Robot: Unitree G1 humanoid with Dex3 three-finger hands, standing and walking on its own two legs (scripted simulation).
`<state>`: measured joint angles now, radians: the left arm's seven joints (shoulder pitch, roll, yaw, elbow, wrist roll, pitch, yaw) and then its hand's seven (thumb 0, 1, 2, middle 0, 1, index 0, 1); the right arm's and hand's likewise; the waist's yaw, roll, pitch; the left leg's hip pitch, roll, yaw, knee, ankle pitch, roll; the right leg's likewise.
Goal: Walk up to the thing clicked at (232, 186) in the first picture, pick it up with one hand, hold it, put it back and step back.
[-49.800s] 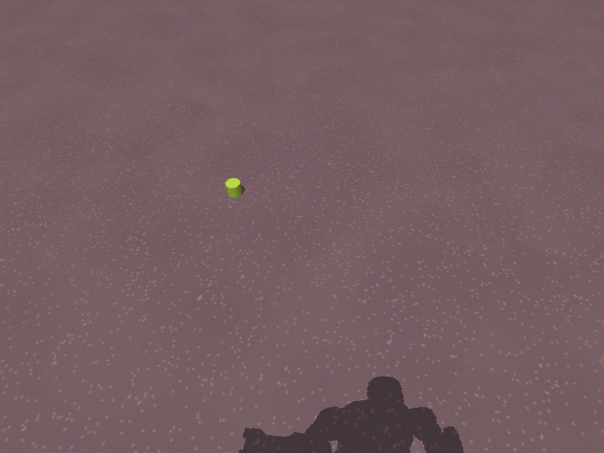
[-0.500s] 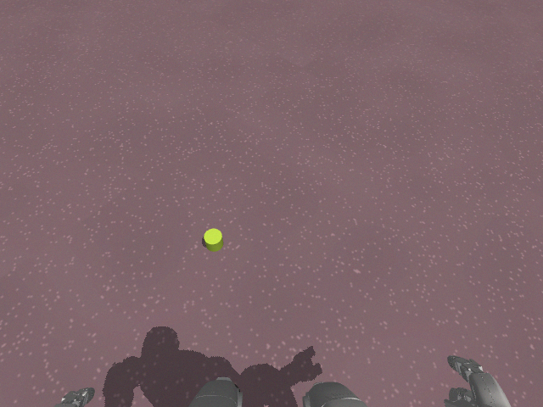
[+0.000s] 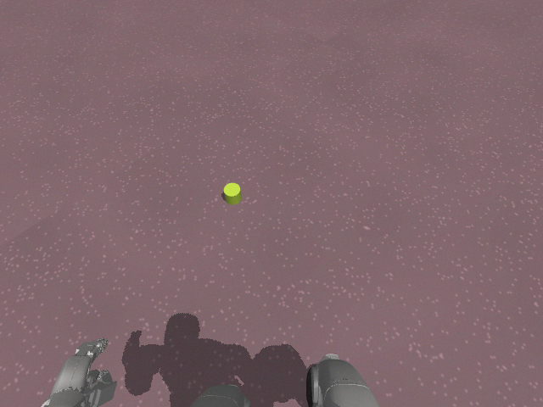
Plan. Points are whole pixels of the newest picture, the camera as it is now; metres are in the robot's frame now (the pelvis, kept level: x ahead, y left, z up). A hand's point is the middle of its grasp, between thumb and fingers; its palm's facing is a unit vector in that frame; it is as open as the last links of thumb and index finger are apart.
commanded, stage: step back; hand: left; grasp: from above
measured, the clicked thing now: (232, 193) +0.92 +0.20 -0.72
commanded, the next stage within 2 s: stand in 1.44 s
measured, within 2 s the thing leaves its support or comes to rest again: neither
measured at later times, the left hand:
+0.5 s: hand out of the picture -0.10 +0.24 -0.12, palm faces -0.03 -0.90 -0.44, open 7.4 cm
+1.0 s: hand out of the picture -0.07 +0.23 -0.12, palm faces +0.01 -0.91 -0.42, open 7.4 cm
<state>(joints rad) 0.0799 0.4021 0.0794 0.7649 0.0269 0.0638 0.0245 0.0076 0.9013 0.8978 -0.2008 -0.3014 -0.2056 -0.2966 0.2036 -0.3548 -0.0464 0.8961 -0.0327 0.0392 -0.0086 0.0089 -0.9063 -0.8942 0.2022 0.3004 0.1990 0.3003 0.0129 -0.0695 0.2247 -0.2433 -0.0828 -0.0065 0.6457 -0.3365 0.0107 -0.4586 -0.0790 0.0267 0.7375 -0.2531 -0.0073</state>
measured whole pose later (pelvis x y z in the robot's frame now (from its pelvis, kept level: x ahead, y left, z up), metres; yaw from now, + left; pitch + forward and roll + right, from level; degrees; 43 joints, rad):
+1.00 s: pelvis -0.14 -0.05 +0.01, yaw +0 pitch -3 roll +0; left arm 0.22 0.36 0.07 0.97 0.05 -0.05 0.00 0.01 0.90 0.90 -0.20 -0.30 -0.20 -0.30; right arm 0.24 -0.39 -0.07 0.98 -0.03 0.03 0.02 0.01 -0.90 -0.89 0.20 0.30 0.20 0.30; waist 0.00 0.05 0.06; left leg -0.29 -0.01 -0.10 0.81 -0.49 0.01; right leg -0.27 0.01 -0.06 0.60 -0.28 -0.05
